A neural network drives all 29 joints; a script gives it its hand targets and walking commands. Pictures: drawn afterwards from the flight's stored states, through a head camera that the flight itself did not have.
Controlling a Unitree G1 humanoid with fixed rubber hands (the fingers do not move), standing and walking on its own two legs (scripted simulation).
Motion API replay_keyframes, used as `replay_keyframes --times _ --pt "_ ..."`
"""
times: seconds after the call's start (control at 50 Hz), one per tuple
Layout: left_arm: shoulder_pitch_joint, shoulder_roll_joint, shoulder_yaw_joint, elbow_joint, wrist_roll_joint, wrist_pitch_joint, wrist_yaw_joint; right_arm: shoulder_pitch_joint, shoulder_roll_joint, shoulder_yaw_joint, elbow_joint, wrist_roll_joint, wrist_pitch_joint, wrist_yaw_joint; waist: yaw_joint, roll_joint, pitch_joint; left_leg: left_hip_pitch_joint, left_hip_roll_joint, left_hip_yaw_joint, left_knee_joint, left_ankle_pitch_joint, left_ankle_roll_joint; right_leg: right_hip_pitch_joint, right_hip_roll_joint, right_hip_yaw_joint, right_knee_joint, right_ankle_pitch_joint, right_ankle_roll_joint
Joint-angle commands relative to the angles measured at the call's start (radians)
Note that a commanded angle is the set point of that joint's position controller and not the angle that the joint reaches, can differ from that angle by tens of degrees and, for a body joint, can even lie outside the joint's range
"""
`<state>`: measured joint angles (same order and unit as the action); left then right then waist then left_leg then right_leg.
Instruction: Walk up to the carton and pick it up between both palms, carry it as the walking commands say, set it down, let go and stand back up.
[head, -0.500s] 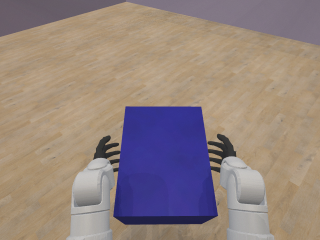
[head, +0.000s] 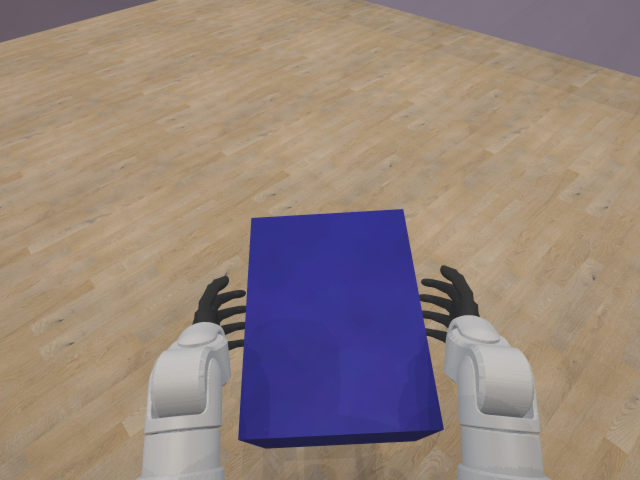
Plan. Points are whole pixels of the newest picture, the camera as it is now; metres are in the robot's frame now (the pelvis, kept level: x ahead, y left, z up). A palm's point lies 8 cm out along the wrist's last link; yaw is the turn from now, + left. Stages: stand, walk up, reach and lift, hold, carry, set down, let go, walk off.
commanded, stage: carry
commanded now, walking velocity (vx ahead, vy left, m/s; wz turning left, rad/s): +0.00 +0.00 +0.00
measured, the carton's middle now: (333, 330) +0.34 -0.01 -0.02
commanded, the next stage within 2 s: none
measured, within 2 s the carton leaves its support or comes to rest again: neither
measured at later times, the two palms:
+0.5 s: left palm (288, 184) +0.62 +0.06 +0.03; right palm (453, 176) +0.61 -0.24 +0.03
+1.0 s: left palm (307, 82) +0.96 +0.02 +0.05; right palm (436, 78) +0.94 -0.28 +0.06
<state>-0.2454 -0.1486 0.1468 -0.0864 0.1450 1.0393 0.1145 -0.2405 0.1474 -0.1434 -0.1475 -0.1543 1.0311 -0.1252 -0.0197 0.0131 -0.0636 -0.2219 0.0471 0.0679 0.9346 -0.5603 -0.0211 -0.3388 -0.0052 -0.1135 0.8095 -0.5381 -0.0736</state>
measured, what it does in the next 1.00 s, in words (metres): walks ahead: left foot, then right foot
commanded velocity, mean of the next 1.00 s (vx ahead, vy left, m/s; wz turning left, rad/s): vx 0.00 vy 0.00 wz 0.00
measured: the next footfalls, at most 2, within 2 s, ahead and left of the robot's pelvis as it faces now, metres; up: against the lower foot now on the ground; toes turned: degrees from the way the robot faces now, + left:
left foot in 0.18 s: +0.14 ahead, +0.05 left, +0.00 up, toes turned +2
right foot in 0.42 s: +0.35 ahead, -0.16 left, +0.00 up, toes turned +0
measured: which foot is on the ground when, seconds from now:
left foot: up 0.00-0.16, down 0.18-0.46, up 0.48-0.70, down 0.72-1.00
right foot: down 0.00-0.20, up 0.22-0.40, down 0.42-0.74, up 0.76-0.96, down 0.98-1.00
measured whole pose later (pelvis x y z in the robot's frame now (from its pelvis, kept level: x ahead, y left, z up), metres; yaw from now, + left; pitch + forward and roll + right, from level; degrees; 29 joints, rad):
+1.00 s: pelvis +0.66 -0.12 +0.00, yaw -2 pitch +4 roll +1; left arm -0.18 -0.13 0.12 -0.05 0.17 0.86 0.10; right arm -0.15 0.13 -0.10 -0.13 -0.14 0.86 -0.08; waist 0.00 0.02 -0.06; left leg -0.22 -0.02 0.07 0.77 -0.57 0.06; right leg -0.42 0.05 0.02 0.79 -0.44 -0.08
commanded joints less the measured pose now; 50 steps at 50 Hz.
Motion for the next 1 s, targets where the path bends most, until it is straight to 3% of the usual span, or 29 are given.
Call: replay_keyframes --times 0.0,0.04,0.08,0.12,0.16,0.18,0.2,0.26,0.28,0.32,0.34,0.38,0.4,0.42,0.44,0.46,0.56,0.6,0.62,0.68,0.7,0.72,0.74,0.8,0.82,0.86,0.92,0.96,0.98 --pt "-0.494 -0.866 -0.6 -0.279 -0.36 -0.078 -0.258 -0.549 0.911 0.75 -0.229 0.44 -0.042 0.258 0.057 -0.3 -0.244 -0.573 -0.115 0.047 0.245 -0.071 0.029 0.703 -0.205 0.346 -0.226 2.037 -0.066" --pt "-0.475 -0.82 -0.507 -0.094 -0.275 -0.116 -0.259 -0.346 0.861 0.558 0.094 0.286 -0.079 0.253 0.062 -0.139 -0.223 -0.667 -0.093 0.056 0.154 -0.083 0.05 0.741 -0.223 0.351 -0.226 1.913 -0.072" --pt "-0.496 -0.814 -0.546 -0.173 -0.291 -0.15 -0.237 -0.377 0.83 0.563 -0.011 0.306 -0.125 0.25 0.079 -0.132 -0.306 -0.748 -0.132 0.107 0.011 -0.054 0.06 0.939 -0.195 0.326 -0.111 2.009 -0.103" --pt "-0.469 -0.755 -0.607 -0.404 -0.34 -0.178 -0.221 -0.228 0.799 0.593 -0.136 0.33 -0.147 0.229 0.058 -0.103 -0.463 -0.436 -0.155 0.169 -0.307 0.22 0.067 0.842 -0.117 0.148 0.021 2.001 -0.043" --pt "-0.505 -0.827 -0.798 -0.672 -0.492 -0.119 -0.215 -0.314 0.881 0.773 -0.468 0.481 -0.111 0.225 -0.039 0.07 -0.565 0.34 -0.068 0.009 -0.503 1.059 0.12 0.234 -0.065 0.016 0.326 1.39 0.07" --pt "-0.423 -0.788 -0.725 -0.473 -0.421 -0.089 -0.221 -0.175 0.846 0.663 -0.21 0.384 -0.089 0.228 -0.051 0.356 -0.596 0.748 0.177 -0.324 -0.287 1.97 0.316 -0.258 0.093 0.035 0.603 0.413 0.11" --pt "-0.526 -0.812 -0.781 -0.538 -0.485 -0.058 -0.233 -0.277 0.857 0.696 -0.285 0.421 -0.067 0.223 -0.039 0.423 -0.565 0.89 0.276 -0.449 -0.245 2.358 0.417 -0.503 0.177 0.094 0.763 -0.13 0.079" --pt "-0.308 -0.676 -0.466 0.079 -0.188 -0.133 -0.256 -0.188 0.729 0.464 0.16 0.133 -0.151 0.238 -0.044 0.074 -0.215 0.561 0.294 -0.541 -0.304 1.616 0.389 -0.773 0.057 0.311 0.683 -0.333 -0.003" --pt "-0.434 -0.721 -0.629 -0.249 -0.341 -0.121 -0.263 -0.309 0.79 0.657 -0.151 0.28 -0.128 0.238 -0.036 -0.038 -0.141 0.466 0.241 -0.479 -0.318 1.486 0.345 -0.731 0.042 0.255 0.6 -0.302 -0.027" --pt "-0.367 -0.711 -0.568 -0.16 -0.311 -0.127 -0.265 -0.349 0.781 0.658 -0.124 0.279 -0.117 0.241 -0.023 -0.101 -0.087 0.446 0.177 -0.372 -0.313 1.41 0.235 -0.713 0.029 0.148 0.272 -0.216 -0.03" --pt "-0.302 -0.741 -0.529 -0.013 -0.274 -0.132 -0.262 -0.41 0.762 0.612 -0.077 0.266 -0.126 0.252 0.009 -0.135 -0.11 0.25 0.128 -0.24 -0.37 1.35 0.224 -0.405 0.034 0.006 0.082 0.021 -0.004" --pt "-0.249 -0.777 -0.616 -0.111 -0.329 -0.11 -0.261 -0.412 0.744 0.707 -0.245 0.334 -0.113 0.24 0.055 0.056 -0.259 0.095 0.07 -0.058 -0.137 1.273 0.125 0.048 0.077 -0.009 -0.263 0.428 0.009" --pt "-0.259 -0.774 -0.599 -0.103 -0.326 -0.111 -0.255 -0.417 0.746 0.684 -0.198 0.346 -0.101 0.25 0.085 0.016 -0.369 -0.015 0.011 0.015 0.072 1.041 0.077 0.294 0.028 0.058 -0.233 0.971 -0.042" --pt "-0.282 -0.735 -0.563 -0.065 -0.284 -0.13 -0.256 -0.397 0.764 0.648 -0.09 0.312 -0.119 0.252 0.065 -0.17 -0.407 -0.235 -0.106 0.033 0.368 0.28 -0.006 0.476 -0.231 0.448 -0.195 1.724 -0.149" --pt "-0.364 -0.777 -0.677 -0.319 -0.39 -0.123 -0.248 -0.358 0.796 0.73 -0.263 0.387 -0.102 0.249 0.044 -0.267 -0.517 -0.334 -0.19 -0.054 0.484 -0.036 -0.008 0.682 -0.292 0.595 -0.163 2.155 -0.246" --pt "-0.422 -0.81 -0.644 -0.253 -0.335 -0.134 -0.244 -0.416 0.827 0.688 -0.174 0.391 -0.095 0.266 0.063 -0.289 -0.52 -0.355 -0.166 -0.098 0.451 -0.041 0.008 0.644 -0.29 0.571 -0.16 2.077 -0.309" --pt "-0.383 -0.785 -0.62 -0.239 -0.31 -0.2 -0.235 -0.279 0.851 0.621 -0.052 0.323 -0.174 0.26 0.117 -0.195 -0.336 -0.99 -0.117 -0.053 0.369 -0.291 0.093 0.958 -0.211 0.553 -0.087 1.919 -0.203" --pt "-0.307 -0.753 -0.621 -0.247 -0.309 -0.216 -0.226 -0.173 0.761 0.586 -0.097 0.287 -0.197 0.248 0.099 -0.18 -0.404 -0.908 -0.061 -0.076 0.1 -0.218 0.107 0.92 -0.198 0.49 -0.028 1.844 -0.152" --pt "-0.33 -0.709 -0.606 -0.278 -0.272 -0.254 -0.211 -0.153 0.751 0.551 -0.042 0.272 -0.234 0.251 0.098 -0.019 -0.468 -0.794 -0.091 0.008 -0.066 -0.018 0.091 0.901 -0.14 0.398 0.008 1.765 -0.126" --pt "-0.423 -0.75 -0.729 -0.43 -0.356 -0.269 -0.225 -0.22 0.803 0.614 -0.232 0.302 -0.271 0.242 -0.016 0.055 -0.667 0.367 -0.075 0.038 -0.517 1.046 0.114 0.167 -0.028 0.082 0.225 1.178 0.036" --pt "-0.362 -0.74 -0.703 -0.343 -0.321 -0.266 -0.227 -0.167 0.785 0.58 -0.119 0.268 -0.274 0.241 -0.008 0.269 -0.652 0.626 0.169 -0.301 -0.335 1.77 0.251 -0.2 0.086 0.102 0.414 0.23 0.072" --pt "-0.486 -0.739 -0.782 -0.561 -0.436 -0.236 -0.214 -0.231 0.758 0.613 -0.286 0.344 -0.245 0.225 -0.008 0.341 -0.716 0.775 0.302 -0.451 -0.244 2.321 0.363 -0.314 0.144 0.131 0.56 -0.057 0.073" --pt "-0.525 -0.778 -0.867 -0.671 -0.53 -0.173 -0.218 -0.186 0.775 0.659 -0.373 0.375 -0.188 0.22 -0.028 0.271 -0.587 0.643 0.322 -0.42 -0.331 2.055 0.405 -0.332 0.098 0.187 0.615 -0.081 0.063" --pt "-0.297 -0.634 -0.544 0.023 -0.202 -0.209 -0.254 -0.07 0.671 0.42 0.241 0.092 -0.213 0.248 -0.002 0.044 -0.327 0.422 0.252 -0.413 -0.318 1.523 0.363 -0.465 0.024 0.239 0.395 -0.137 0.025" --pt "-0.324 -0.706 -0.662 -0.186 -0.306 -0.186 -0.253 -0.17 0.714 0.588 -0.06 0.236 -0.201 0.249 -0.001 0.035 -0.246 0.351 0.224 -0.366 -0.337 1.529 0.345 -0.442 0.023 0.186 0.298 -0.138 0.025" --pt "-0.282 -0.712 -0.657 -0.157 -0.315 -0.158 -0.25 -0.298 0.702 0.655 -0.148 0.303 -0.165 0.254 0.009 -0.033 -0.195 0.306 0.183 -0.314 -0.373 1.537 0.273 -0.364 0.03 0.101 0.157 -0.019 0.03" --pt "-0.235 -0.705 -0.522 0.097 -0.213 -0.186 -0.249 -0.353 0.635 0.569 0.004 0.222 -0.189 0.256 0.028 0.057 -0.255 0.168 0.111 -0.146 -0.328 1.369 0.194 -0.123 0.029 0.049 -0.157 0.159 0.023" --pt "-0.251 -0.699 -0.503 0.147 -0.178 -0.199 -0.255 -0.384 0.645 0.568 0.076 0.213 -0.202 0.264 0.051 0.078 -0.32 -0.007 0.058 -0.056 -0.209 1.077 0.106 0.159 -0.059 0.185 -0.23 0.846 -0.025" --pt "-0.291 -0.671 -0.524 0.031 -0.188 -0.219 -0.25 -0.319 0.681 0.592 0.096 0.229 -0.192 0.264 0.052 -0.114 -0.399 -0.126 -0.001 -0.022 -0.034 0.579 0.035 0.329 -0.195 0.352 -0.236 1.419 -0.076"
